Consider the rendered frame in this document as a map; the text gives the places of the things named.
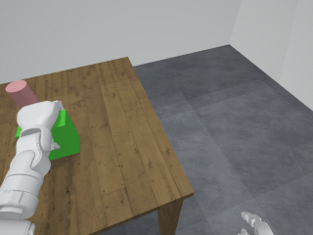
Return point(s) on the left robot hand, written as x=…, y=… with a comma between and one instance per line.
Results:
x=43, y=113

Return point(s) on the robot left upper arm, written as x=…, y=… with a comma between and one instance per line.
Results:
x=16, y=227

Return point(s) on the robot left forearm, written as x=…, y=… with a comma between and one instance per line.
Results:
x=22, y=183

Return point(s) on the sponge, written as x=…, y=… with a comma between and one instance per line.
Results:
x=64, y=134

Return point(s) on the table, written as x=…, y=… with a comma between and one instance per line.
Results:
x=126, y=167

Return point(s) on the right robot hand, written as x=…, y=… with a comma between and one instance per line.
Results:
x=259, y=227

